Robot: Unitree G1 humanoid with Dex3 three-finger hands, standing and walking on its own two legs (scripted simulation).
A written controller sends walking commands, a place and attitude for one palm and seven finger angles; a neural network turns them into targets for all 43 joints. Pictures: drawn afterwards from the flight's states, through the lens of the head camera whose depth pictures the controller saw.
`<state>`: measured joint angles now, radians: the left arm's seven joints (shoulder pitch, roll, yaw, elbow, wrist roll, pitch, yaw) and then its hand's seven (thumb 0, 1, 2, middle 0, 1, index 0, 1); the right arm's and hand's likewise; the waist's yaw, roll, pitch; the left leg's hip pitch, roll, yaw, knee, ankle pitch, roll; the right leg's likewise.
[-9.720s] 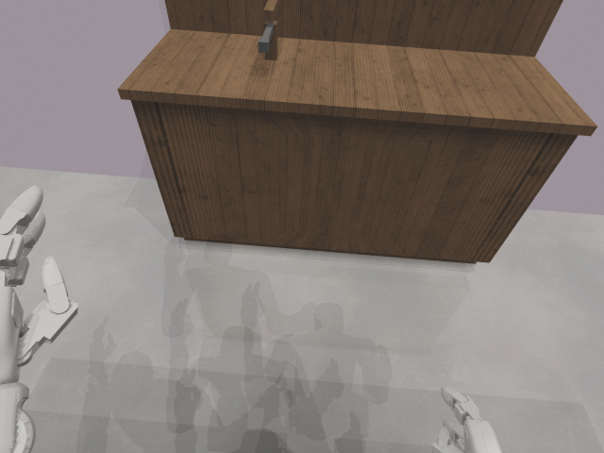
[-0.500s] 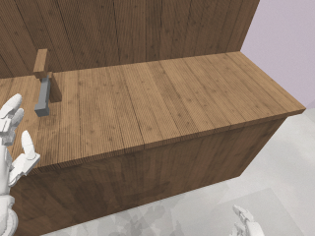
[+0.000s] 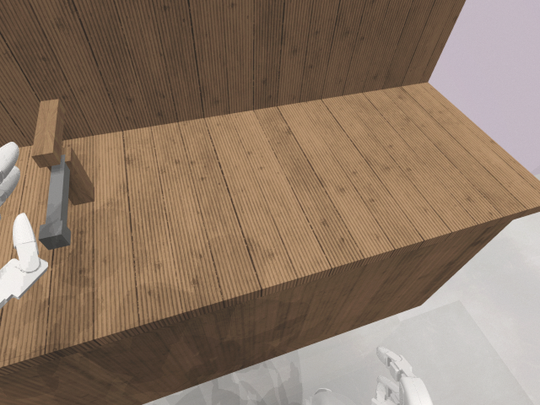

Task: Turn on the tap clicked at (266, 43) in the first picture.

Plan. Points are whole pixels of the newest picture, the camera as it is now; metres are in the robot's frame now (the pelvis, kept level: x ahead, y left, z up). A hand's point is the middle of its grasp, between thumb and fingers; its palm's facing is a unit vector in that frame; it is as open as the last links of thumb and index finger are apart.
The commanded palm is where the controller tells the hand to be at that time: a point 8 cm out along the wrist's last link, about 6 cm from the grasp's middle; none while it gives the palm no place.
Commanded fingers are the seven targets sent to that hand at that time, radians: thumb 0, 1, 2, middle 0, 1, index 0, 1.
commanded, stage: come to a stop and stand still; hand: left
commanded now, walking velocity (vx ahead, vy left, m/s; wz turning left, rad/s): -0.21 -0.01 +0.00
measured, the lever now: (55, 235) +0.31 +0.32 +0.07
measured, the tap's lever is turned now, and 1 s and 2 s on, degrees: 0 0 0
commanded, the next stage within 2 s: look again from close up in 1.02 s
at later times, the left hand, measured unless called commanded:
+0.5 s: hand out of the picture +0.23 +0.33 +0.20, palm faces +0.53 -0.81 -0.24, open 7.4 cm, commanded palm +0.16 +0.32 +0.18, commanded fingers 0.00 0.90 0.90 -0.20 -0.30 -0.20 -0.30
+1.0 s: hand out of the picture +0.21 +0.32 +0.16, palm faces +0.44 -0.84 -0.32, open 7.4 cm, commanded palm +0.15 +0.35 +0.18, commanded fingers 0.00 0.90 0.90 -0.20 -0.30 -0.20 -0.30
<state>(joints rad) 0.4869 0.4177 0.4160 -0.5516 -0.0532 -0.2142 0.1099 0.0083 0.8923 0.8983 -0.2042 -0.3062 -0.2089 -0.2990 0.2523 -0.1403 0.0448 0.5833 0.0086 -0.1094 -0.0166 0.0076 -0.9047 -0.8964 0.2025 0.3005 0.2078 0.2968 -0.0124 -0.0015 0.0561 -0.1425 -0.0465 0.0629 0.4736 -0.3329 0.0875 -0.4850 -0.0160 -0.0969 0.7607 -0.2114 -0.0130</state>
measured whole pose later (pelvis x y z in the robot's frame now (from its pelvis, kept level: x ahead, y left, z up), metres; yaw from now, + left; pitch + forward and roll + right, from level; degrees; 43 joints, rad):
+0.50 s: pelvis -0.01 +0.05 -0.01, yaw -2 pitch -5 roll -1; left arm 0.16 0.38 0.44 -0.27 -0.07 -0.26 0.12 0.01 0.89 0.90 -0.20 -0.31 -0.21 -0.30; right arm 0.23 -0.19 0.03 0.60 0.03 -0.19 0.01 0.01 -0.91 -0.90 0.20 0.30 0.20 0.30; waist 0.06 -0.02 0.07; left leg -0.26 -0.02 0.08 0.61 -0.26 0.06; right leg -0.32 -0.05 0.01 0.58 -0.21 0.02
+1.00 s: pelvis -0.01 +0.07 +0.00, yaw +1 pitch -3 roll -1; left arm 0.34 0.30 0.34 -0.32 0.00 -0.27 0.09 0.01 0.89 0.90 -0.20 -0.31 -0.21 -0.30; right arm 0.25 -0.20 0.03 0.60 0.03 -0.17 -0.01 0.01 -0.91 -0.90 0.20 0.30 0.21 0.30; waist 0.04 0.00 0.02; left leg -0.25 -0.05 0.07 0.49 -0.19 0.08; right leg -0.23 -0.01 0.03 0.47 -0.19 0.02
